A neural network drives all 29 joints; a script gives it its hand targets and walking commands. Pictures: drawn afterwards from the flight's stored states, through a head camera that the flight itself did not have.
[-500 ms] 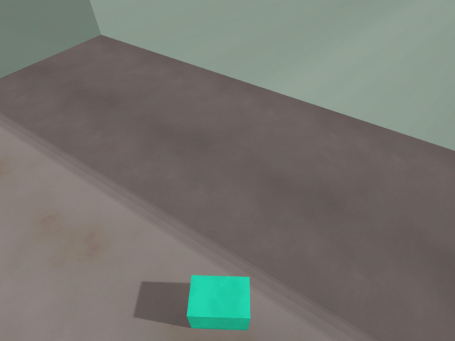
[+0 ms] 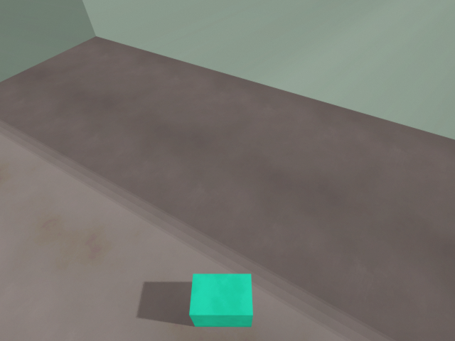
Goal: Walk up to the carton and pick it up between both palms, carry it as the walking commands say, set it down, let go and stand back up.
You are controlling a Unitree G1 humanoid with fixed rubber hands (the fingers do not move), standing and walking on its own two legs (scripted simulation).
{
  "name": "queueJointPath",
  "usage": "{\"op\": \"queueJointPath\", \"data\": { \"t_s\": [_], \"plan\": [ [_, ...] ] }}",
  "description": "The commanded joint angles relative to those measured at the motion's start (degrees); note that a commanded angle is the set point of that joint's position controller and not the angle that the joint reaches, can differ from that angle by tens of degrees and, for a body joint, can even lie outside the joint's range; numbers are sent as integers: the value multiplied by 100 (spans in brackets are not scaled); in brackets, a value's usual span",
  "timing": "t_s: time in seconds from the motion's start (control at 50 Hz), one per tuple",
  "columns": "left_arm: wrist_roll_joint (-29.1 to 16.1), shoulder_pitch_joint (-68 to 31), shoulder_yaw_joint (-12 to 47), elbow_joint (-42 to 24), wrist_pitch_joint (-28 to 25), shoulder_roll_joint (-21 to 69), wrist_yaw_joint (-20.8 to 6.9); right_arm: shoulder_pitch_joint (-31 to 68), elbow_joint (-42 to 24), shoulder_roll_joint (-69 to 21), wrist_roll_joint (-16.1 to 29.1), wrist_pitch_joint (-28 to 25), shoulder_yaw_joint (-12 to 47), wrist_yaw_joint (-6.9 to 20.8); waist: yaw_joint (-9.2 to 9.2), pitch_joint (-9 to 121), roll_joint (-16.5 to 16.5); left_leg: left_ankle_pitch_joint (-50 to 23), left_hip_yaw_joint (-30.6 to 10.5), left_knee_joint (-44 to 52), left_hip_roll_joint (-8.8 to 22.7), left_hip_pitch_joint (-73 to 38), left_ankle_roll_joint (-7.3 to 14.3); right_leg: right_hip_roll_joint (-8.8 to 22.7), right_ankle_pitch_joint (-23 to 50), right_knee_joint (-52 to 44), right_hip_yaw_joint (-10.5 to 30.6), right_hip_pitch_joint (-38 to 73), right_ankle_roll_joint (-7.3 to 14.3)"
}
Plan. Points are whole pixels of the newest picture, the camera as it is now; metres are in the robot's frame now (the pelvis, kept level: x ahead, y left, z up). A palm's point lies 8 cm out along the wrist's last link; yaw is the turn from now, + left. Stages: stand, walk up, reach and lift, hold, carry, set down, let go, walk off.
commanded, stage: walk up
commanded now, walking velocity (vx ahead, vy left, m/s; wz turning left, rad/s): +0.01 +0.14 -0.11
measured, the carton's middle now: (222, 300) +0.40 +0.06 -0.68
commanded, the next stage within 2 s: stand in 0.98 s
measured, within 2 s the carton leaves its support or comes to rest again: neither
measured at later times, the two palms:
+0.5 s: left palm out of the picture +0.01 +0.31 -0.14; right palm out of the picture +0.00 -0.15 -0.13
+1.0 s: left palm out of the picture +0.01 +0.27 -0.14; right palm out of the picture +0.00 -0.17 -0.14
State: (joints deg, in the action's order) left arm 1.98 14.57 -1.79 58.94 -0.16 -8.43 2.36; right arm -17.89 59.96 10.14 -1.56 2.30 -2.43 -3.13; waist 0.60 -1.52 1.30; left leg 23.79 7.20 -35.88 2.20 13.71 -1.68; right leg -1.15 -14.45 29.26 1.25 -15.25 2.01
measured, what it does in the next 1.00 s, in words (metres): steps on the spot: left foot, then right foot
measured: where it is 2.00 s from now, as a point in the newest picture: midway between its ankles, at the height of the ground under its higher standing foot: outside the picture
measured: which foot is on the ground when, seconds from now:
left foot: up 0.00-0.26, down 0.28-1.00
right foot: down 0.00-0.28, up 0.30-0.54, down 0.56-1.00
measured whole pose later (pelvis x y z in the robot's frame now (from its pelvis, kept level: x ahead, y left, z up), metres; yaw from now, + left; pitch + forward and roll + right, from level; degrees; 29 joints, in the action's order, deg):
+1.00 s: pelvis +0.02 +0.05 +0.01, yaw -1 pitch -1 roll +0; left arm 0.8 16.3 -1.8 66.9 -1.6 -7.9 2.5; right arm -16.2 65.1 8.5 -0.7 0.0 -1.3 -2.7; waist -0.2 -2.3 0.6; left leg 12.1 3.1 -19.6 3.5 5.8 -2.7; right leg -1.6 -13.3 21.3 -1.2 -6.6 2.1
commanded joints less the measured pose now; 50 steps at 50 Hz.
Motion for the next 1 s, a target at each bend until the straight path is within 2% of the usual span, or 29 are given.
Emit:
{"op": "queueJointPath", "data": {
  "t_s": [0.0,0.04,0.08,0.16,0.2,0.22,0.24,0.26,0.28,0.3,0.34,0.38,0.42,0.46,0.5,0.52,0.54,0.56,0.58,0.6,0.7,0.98],
  "plan": [
    [-14,868,-297,73,0,-1307,159,-160,-297,415,-14,58,-113,61,361,-18,-655,662,-823,-1743,73,1640,-72,2355,1958,-1390,2745,912,996],
    [-24,602,-293,83,-14,-1192,175,-62,-393,538,6,42,-191,119,243,131,-660,226,-888,-1751,152,1587,-66,2026,1959,-1242,2164,841,751],
    [4,518,-275,127,-25,-1084,138,35,-454,473,3,51,-171,161,164,248,-919,-33,-734,-1446,63,1335,-83,1700,1731,-1215,1715,628,585],
    [68,257,-288,191,1,-1104,20,130,-414,309,56,29,-17,187,6,88,-1545,-179,-258,-89,-203,255,-63,1236,681,-1468,1101,-222,462],
    [34,211,-302,283,51,-1138,-31,-45,-296,289,76,-58,46,177,-168,56,-1501,-888,15,964,-308,-479,-78,981,237,-1391,851,-494,348],
    [-3,343,-277,372,70,-1043,-56,-165,-215,336,75,-122,51,158,-232,67,-1351,-1240,-9,1398,-201,-897,-71,768,4,-1297,735,-613,220],
    [-22,553,-194,433,69,-806,-65,-353,-113,485,56,-202,21,130,-270,94,-962,-1438,-343,1708,201,-1302,-24,539,-343,-1038,614,-791,83],
    [-7,654,-120,428,63,-513,-69,-599,-24,794,-6,-265,-22,106,-267,69,-9,-796,-1520,2368,1075,-1209,104,230,-497,-255,354,-883,-71],
    [2,590,-75,279,85,-454,-44,-276,-140,1139,54,-257,-117,125,-199,-202,947,-100,-2484,2938,1829,-574,516,25,-961,219,67,-1135,-236],
    [-50,393,-149,237,125,-693,-36,33,-185,1034,46,-251,-54,162,-179,-457,1057,-65,-2482,3098,1905,-25,793,181,-1085,875,257,-855,-258],
    [-32,640,-152,352,122,-662,-77,485,-253,718,45,-277,82,144,14,-497,865,-720,-1673,2747,1396,207,696,210,-699,1271,342,-518,-252],
    [10,709,-160,384,105,-625,-94,381,-229,569,21,-315,123,109,22,-279,928,-1855,-1290,2434,1180,-130,700,183,-529,1230,173,-419,-309],
    [-7,594,-143,336,97,-556,-76,102,-79,528,4,-340,117,99,-72,-107,896,-2635,-1189,2259,1155,-525,784,191,-586,817,91,-369,-334],
    [-26,491,-130,286,74,-472,-60,-55,75,527,-8,-332,83,86,-125,-52,936,-2762,-1231,2177,1152,-724,807,175,-459,213,-5,-231,-323],
    [-30,627,-117,344,4,-410,-37,-25,135,489,30,-300,54,94,-10,-21,840,-2566,-1185,2023,1009,-619,699,161,161,-670,-172,278,-306],
    [-17,677,-127,371,-55,-454,-18,-78,140,387,61,-299,54,108,49,22,674,-2358,-1121,1907,877,-447,612,324,494,-974,-115,671,-263],
    [-1,696,-164,367,-114,-567,4,-140,102,268,84,-310,62,121,67,127,384,-2075,-1039,1753,719,-254,502,653,913,-1021,164,1024,-181],
    [-37,436,-129,408,-122,-629,-15,-169,102,103,107,-296,140,116,-32,46,-365,-1546,-795,1803,326,-334,300,835,1144,-1222,593,824,-19],
    [-60,415,-105,477,-101,-621,-28,-152,154,134,102,-273,110,93,-67,-93,-588,-1296,-741,1803,262,-510,219,864,1063,-1370,711,601,49],
    [-74,400,-96,508,-104,-597,-26,-146,194,179,96,-261,88,86,-76,-210,-617,-1323,-762,1812,293,-541,206,836,986,-1404,665,517,42],
    [-95,411,-68,584,-151,-438,8,-253,356,198,83,-287,80,75,-97,-250,-333,-1763,-806,1879,457,-688,213,666,1126,-1260,370,538,-19],
    [-120,552,-68,762,-179,-480,26,-240,461,232,91,-243,58,27,-79,-181,-113,-2215,-714,1786,468,-863,161,654,1818,-1142,333,662,-14]
  ]
}}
